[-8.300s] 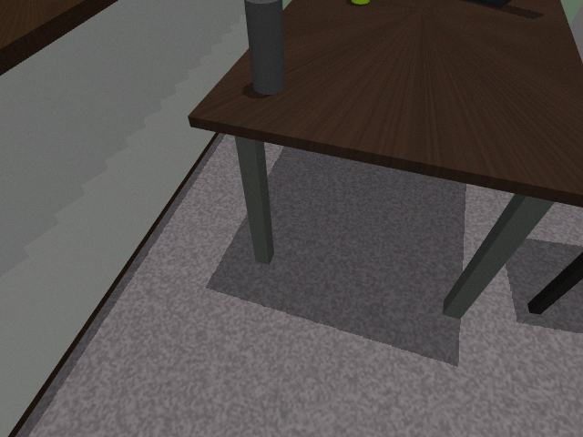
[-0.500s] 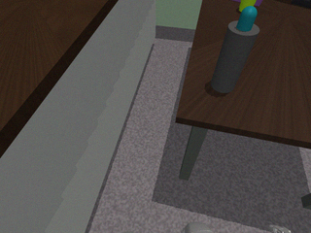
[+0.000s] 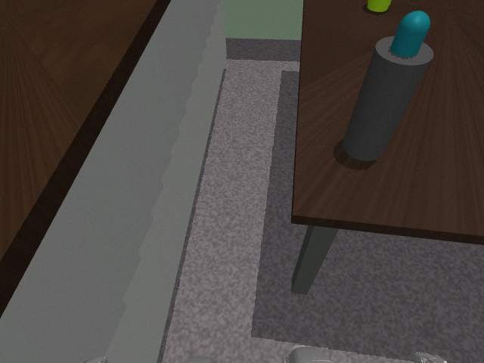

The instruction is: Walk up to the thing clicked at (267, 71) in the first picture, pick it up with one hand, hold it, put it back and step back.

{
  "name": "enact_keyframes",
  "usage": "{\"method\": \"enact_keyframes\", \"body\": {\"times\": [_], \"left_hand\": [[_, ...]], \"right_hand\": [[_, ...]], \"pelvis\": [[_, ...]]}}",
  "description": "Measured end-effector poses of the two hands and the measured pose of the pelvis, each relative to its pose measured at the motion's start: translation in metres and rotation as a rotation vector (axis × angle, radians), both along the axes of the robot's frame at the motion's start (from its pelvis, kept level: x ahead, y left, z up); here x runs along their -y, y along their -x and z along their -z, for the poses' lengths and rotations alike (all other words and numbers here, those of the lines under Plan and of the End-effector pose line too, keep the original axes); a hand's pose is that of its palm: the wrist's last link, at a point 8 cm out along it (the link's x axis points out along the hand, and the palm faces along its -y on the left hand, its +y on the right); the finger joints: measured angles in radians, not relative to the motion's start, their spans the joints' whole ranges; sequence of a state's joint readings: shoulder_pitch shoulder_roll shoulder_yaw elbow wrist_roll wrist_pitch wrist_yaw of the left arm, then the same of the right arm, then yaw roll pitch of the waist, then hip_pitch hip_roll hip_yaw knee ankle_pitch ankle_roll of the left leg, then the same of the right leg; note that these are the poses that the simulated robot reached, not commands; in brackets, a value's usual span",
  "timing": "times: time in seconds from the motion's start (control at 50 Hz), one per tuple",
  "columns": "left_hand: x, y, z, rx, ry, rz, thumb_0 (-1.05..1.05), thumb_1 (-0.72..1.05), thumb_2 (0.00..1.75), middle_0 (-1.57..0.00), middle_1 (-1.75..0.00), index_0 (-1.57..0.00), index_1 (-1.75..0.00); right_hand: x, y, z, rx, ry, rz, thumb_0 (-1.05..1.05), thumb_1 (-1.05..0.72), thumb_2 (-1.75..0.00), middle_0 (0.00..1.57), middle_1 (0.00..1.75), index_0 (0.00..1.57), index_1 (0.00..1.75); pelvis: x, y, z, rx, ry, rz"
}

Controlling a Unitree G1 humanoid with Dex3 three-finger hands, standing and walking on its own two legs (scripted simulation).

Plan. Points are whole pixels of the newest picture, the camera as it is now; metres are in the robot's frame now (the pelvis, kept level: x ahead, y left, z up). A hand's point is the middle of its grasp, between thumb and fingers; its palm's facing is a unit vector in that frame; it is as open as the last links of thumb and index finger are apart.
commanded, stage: walk up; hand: right
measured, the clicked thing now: (385, 92) +0.53 -0.24 +0.13
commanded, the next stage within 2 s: stand in 1.44 s
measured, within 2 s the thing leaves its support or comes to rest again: neither
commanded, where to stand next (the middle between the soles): +0.05 +0.00 m, yaw -4 degrees
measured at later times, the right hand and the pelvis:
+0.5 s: hand out of the picture +0.06 -0.27 -0.14, palm faces +0.08 +0.92 -0.39, open 7.4 cm; pelvis -0.01 +0.00 +0.00, yaw -6 degrees
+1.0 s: hand out of the picture +0.05 -0.26 -0.12, palm faces +0.08 +0.93 -0.35, open 7.4 cm; pelvis +0.00 +0.00 +0.03, yaw -6 degrees
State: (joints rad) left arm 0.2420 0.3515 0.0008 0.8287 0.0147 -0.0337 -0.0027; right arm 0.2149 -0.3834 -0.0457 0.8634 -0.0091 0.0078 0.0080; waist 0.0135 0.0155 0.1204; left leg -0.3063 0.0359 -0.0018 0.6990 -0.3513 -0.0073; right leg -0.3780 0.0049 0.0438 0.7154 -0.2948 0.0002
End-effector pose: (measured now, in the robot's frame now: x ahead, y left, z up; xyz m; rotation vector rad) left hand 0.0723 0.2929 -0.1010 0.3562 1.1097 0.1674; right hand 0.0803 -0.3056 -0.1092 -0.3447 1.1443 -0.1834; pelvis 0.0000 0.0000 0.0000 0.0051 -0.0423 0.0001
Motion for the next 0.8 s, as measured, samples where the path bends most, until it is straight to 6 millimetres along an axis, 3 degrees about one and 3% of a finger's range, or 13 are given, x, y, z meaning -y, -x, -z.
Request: {"method": "enact_keyframes", "body": {"times": [0.08, 0.2, 0.36, 0.58, 0.8], "left_hand": [[-0.003, -0.014, 0.013, -0.032, 0.048, 0.01, 0.01, 0.9, 0.9, -0.24, -0.3, -0.2, -0.3], [-0.003, -0.025, 0.018, -0.055, 0.065, 0.017, 0.01, 0.9, 0.9, -0.24, -0.3, -0.2, -0.3], [0.001, -0.022, 0.014, -0.065, 0.011, 0.06, 0.01, 0.9, 0.9, -0.23, -0.3, -0.2, -0.3], [0.003, -0.031, 0.002, -0.037, 0.029, 0.048, 0.01, 0.9, 0.9, -0.22, -0.3, -0.2, -0.3], [0.004, -0.039, -0.015, -0.059, 0.023, 0.043, 0.01, 0.9, 0.9, -0.21, -0.3, -0.2, -0.3]], "right_hand": [[-0.006, -0.004, -0.014, 0.04, 0.039, 0.023, 0.01, -0.9, -0.9, 0.2, 0.3, 0.21, 0.3], [0.002, 0.001, -0.03, 0.053, 0.086, 0.035, 0.01, -0.9, -0.9, 0.2, 0.3, 0.21, 0.3], [0.024, 0.016, -0.014, 0.026, 0.076, 0.103, 0.01, -0.9, -0.9, 0.2, 0.3, 0.21, 0.3], [-0.003, 0.047, -0.009, -0.033, -0.006, 0.108, 0.01, -0.9, -0.9, 0.2, 0.3, 0.21, 0.3], [-0.004, 0.049, -0.015, -0.051, -0.03, 0.13, 0.01, -0.9, -0.9, 0.2, 0.3, 0.21, 0.3]], "pelvis": [[-0.012, -0.005, -0.001, -0.001, 0.008, 0.028], [-0.009, -0.004, -0.005, -0.01, 0.026, 0.061], [0.002, 0.003, 0.001, -0.004, 0.025, 0.09], [-0.001, 0.008, -0.011, 0.007, 0.009, 0.103], [0.0, 0.006, -0.026, -0.001, 0.003, 0.103]]}}
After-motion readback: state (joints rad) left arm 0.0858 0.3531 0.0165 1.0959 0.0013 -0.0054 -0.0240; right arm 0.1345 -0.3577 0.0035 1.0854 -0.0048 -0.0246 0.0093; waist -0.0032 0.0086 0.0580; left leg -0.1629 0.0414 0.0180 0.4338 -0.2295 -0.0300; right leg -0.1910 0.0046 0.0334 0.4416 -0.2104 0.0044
